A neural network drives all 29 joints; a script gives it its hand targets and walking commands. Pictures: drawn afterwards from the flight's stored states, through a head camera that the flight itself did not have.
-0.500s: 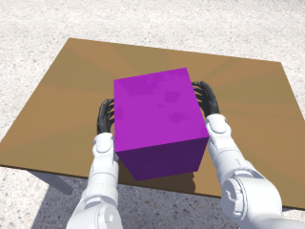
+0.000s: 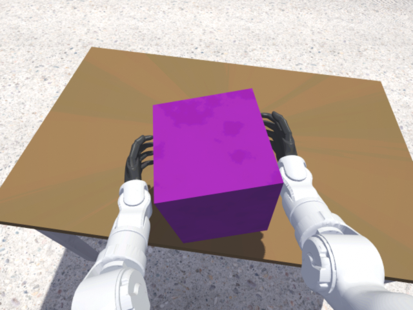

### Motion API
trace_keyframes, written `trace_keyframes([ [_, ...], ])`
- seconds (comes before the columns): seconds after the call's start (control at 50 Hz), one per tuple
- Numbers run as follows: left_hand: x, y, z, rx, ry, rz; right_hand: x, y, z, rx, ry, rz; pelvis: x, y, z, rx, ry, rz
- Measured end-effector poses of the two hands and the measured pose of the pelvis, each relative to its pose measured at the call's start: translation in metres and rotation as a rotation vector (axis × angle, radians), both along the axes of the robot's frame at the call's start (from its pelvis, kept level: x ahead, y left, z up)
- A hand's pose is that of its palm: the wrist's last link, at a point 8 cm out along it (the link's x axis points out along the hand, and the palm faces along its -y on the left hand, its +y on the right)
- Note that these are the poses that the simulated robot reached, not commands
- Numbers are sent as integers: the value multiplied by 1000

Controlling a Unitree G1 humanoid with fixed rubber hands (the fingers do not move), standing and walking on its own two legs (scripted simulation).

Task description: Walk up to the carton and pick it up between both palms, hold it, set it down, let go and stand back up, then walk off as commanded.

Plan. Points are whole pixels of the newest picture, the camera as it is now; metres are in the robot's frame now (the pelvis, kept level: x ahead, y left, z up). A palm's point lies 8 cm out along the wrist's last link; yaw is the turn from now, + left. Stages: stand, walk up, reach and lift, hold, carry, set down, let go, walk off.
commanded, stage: set down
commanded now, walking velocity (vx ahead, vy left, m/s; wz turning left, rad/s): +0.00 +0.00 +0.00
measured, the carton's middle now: (214, 172) +0.39 +0.02 -0.01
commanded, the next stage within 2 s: none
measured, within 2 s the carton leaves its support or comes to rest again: rests again in 0.20 s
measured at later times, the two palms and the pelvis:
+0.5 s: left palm (130, 194) +0.32 +0.20 -0.02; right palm (284, 170) +0.40 -0.12 +0.01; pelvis +0.00 +0.01 -0.01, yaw -1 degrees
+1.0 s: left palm (107, 225) +0.25 +0.22 -0.01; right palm (297, 214) +0.31 -0.15 -0.01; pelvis -0.06 +0.00 -0.01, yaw +0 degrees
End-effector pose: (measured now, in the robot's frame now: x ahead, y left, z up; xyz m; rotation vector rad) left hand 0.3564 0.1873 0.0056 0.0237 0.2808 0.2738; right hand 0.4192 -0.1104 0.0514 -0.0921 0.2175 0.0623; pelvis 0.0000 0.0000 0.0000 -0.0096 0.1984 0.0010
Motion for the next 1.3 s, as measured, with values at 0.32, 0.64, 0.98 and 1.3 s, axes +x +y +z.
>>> trace_keyframes([
  [0.32,-4,18,-21,5,-25,-30,-8,2,-31,3,79,-36,-6,15,-9,-21,118,-7],
  [0.64,-59,8,-36,31,34,-6,-51,-33,-58,-11,80,-3,-17,1,-10,-6,97,-10],
  [0.98,-102,32,-17,50,-41,19,-108,-37,-59,15,70,20,-54,4,-13,7,16,-4],
  [1.3,-121,23,-25,33,-20,0,-135,-40,-79,19,110,37,-49,9,-12,10,-26,3],
])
